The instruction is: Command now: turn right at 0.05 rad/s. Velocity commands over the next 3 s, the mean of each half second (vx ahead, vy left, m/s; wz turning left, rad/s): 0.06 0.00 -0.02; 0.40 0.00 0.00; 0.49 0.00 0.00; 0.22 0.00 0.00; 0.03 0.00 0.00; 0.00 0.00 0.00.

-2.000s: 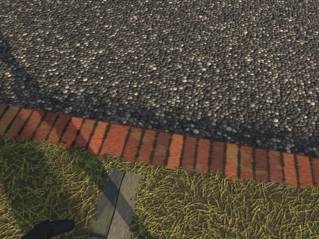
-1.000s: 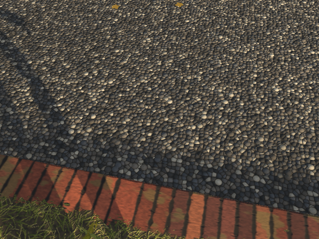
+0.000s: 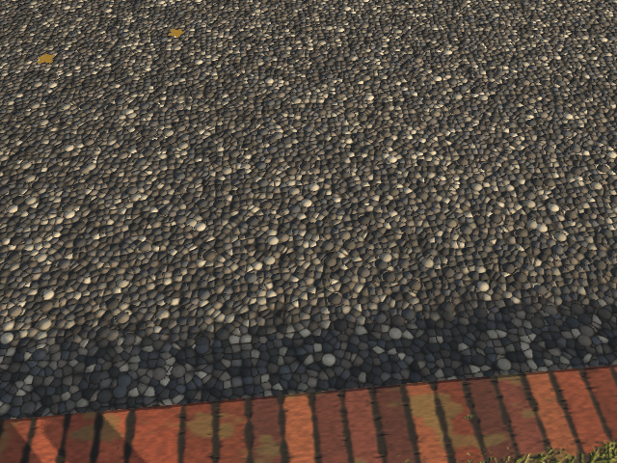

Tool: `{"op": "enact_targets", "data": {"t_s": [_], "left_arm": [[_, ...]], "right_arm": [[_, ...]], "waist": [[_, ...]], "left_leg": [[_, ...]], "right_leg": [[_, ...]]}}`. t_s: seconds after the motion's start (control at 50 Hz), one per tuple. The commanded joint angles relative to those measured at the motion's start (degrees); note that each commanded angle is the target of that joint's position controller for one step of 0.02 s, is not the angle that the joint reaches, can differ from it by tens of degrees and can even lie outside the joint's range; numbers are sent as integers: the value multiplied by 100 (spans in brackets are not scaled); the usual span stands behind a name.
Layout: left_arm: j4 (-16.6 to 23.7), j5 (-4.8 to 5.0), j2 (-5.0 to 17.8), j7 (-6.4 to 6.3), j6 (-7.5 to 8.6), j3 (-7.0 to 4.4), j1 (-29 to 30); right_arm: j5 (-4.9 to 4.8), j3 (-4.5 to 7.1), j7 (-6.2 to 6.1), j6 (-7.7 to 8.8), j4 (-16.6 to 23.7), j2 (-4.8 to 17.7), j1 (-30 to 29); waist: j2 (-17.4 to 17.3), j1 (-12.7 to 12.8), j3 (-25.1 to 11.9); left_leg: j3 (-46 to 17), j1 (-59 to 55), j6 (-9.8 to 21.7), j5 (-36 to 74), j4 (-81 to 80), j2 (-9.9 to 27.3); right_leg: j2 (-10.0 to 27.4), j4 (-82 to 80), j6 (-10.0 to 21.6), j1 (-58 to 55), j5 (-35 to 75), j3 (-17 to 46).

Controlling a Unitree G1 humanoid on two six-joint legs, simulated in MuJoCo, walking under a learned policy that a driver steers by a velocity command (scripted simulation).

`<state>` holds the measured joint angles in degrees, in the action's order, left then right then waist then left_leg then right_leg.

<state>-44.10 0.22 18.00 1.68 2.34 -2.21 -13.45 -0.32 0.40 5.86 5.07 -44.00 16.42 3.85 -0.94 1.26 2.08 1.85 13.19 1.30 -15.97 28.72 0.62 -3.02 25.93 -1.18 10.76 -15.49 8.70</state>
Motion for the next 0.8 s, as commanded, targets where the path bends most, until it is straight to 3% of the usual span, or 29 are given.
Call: {"op": "enact_targets", "data": {"t_s": [0.02,0.32,0.34,0.36,0.38,0.4,0.42,0.44,0.46,0.48,0.5,0.52,0.54,0.58,0.6,0.62,0.64,0.66,0.68,0.7,0.72,0.74,0.76,0.78,0.8], "left_arm": [[285,6,692,-20,83,-149,-71],[168,6,872,39,67,-76,-78],[116,4,850,38,42,-65,-180],[99,-37,894,10,11,-81,-219],[147,-134,1019,-54,-3,-135,-154],[240,-240,970,-118,13,-145,73],[361,-341,750,-172,72,-98,327],[427,-442,484,-240,148,-9,558],[455,-481,381,-292,224,9,650],[461,-500,354,-300,283,-19,554],[435,-560,334,-271,306,-40,421],[375,-604,300,-205,279,-46,299],[313,-599,213,-110,234,-31,222],[281,-395,134,113,248,-19,268],[184,-293,124,204,305,1,132],[87,-258,197,254,368,-7,-28],[37,-243,339,249,449,-51,-269],[-49,-305,558,190,534,-133,-766],[-246,-461,1006,49,595,-264,-1693],[-131,-436,1312,-29,641,-280,-2163],[-260,-463,751,-73,651,-178,-2024],[-220,-385,462,-76,609,-108,-1447],[-92,-391,159,-86,538,7,-1163],[-149,-382,-21,-81,512,120,-1084],[-54,-418,-96,-109,478,162,-873]], "right_arm": [[-3,240,-4,68,378,813,-241],[54,322,-74,68,145,970,-359],[48,313,-85,52,74,946,-250],[77,370,-133,28,3,1071,-70],[178,514,-237,8,-105,1382,272],[271,585,-358,26,-268,1497,751],[272,575,-514,75,-340,1419,1060],[276,463,-661,129,-361,1104,1323],[310,317,-771,197,-319,700,1389],[360,206,-830,248,-253,433,1172],[353,152,-848,258,-179,339,901],[297,175,-867,239,-103,444,658],[251,234,-870,195,-53,698,493],[263,331,-762,47,-159,1103,652],[324,357,-671,-40,-199,1210,677],[382,371,-570,-112,-244,1254,728],[456,336,-500,-109,-329,1113,873],[547,244,-458,-44,-441,769,1064],[586,108,-413,28,-425,235,1217],[510,33,-295,218,19,-15,879],[399,154,-343,324,-63,364,399],[441,174,-432,321,-181,463,497],[500,237,-476,274,-302,574,691],[570,199,-486,221,-274,388,710],[579,146,-434,156,-246,209,671]], "waist": [[-163,-66,-476],[-52,-35,-481],[-69,-32,-449],[-117,-90,-260],[-270,-266,-60],[-509,-505,100],[-741,-665,258],[-883,-843,392],[-852,-866,292],[-769,-623,241],[-617,-393,271],[-416,-236,346],[-408,-153,369],[-432,-93,346],[-319,-39,393],[-280,10,417],[-241,104,264],[-17,323,11],[882,603,-494],[1878,776,-578],[987,849,337],[762,517,446],[532,321,392],[492,131,473],[441,-35,508]], "left_leg": [[-646,-1046,423,1569,-340,705],[-515,-956,216,1652,-247,401],[-579,-930,224,1029,-421,418],[-689,-882,315,-98,-664,437],[-968,-949,596,-1497,-991,575],[-1710,-1182,1011,-2430,-1449,1026],[-2543,-1500,1453,-2856,-1827,1666],[-3084,-1623,1691,-2702,-2142,2198],[-3154,-1609,1679,-2281,-2305,2291],[-2819,-1491,1531,-1882,-2353,2102],[-2314,-1307,1349,-1560,-2444,1793],[-1725,-1042,1143,-1368,-2511,1460],[-1177,-601,963,-1095,-2488,1136],[-785,-134,946,-875,-2195,951],[-834,3,1062,-942,-2000,1045],[-942,152,1189,-985,-1776,1146],[-985,398,1243,-926,-1415,1159],[-839,657,1126,-824,-580,936],[-334,1105,683,-822,1262,243],[-455,2841,369,-1685,2632,-543],[-1031,3617,503,-1388,3483,-159],[-786,3524,563,-956,3905,82],[-673,3307,606,-647,3895,235],[-702,3078,642,-312,3667,378],[-656,2844,604,-101,3482,481]], "right_leg": [[258,-354,-44,697,925,-80],[335,-424,-20,476,1053,-118],[336,-509,-20,462,604,-113],[280,-508,43,613,-138,-143],[153,-246,156,980,-1041,-245],[76,305,174,1510,-1433,-371],[127,852,185,2053,-1327,-546],[433,1665,211,2503,-1393,-444],[553,2600,272,2615,-1706,-307],[581,3108,373,2517,-1678,-324],[599,2994,450,2293,-1479,-471],[564,2354,467,1875,-1320,-777],[453,1804,448,1147,-1179,-1085],[291,859,350,147,-455,-1282],[254,227,371,-203,415,-1252],[206,-167,422,-540,702,-1190],[194,-80,525,-1058,621,-1110],[407,82,704,-1616,606,-876],[1333,-351,1401,-2387,803,320],[2632,-1408,2670,-3120,757,3265],[2570,-1671,2275,-2675,-320,2754],[2235,-1673,1862,-2248,-989,1920],[2052,-1799,1741,-1976,-841,1511],[1952,-1884,1644,-1633,-261,1130],[1865,-2006,1573,-1304,279,809]]}}
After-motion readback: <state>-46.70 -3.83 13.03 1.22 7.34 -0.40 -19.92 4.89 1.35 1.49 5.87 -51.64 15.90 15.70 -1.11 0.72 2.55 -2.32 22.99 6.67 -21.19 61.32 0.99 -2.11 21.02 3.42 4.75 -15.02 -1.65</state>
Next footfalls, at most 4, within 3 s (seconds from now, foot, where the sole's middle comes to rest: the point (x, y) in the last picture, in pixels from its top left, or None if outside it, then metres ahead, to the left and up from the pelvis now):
0.66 right None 0.12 -0.15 -0.78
1.12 left None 0.48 0.06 -0.78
1.76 right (400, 339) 0.86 -0.19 -0.92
2.10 left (303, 320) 0.92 0.07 -0.92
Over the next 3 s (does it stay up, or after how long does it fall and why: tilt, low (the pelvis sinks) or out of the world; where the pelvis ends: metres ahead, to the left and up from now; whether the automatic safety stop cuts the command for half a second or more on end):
stays up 0.87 -0.04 -0.15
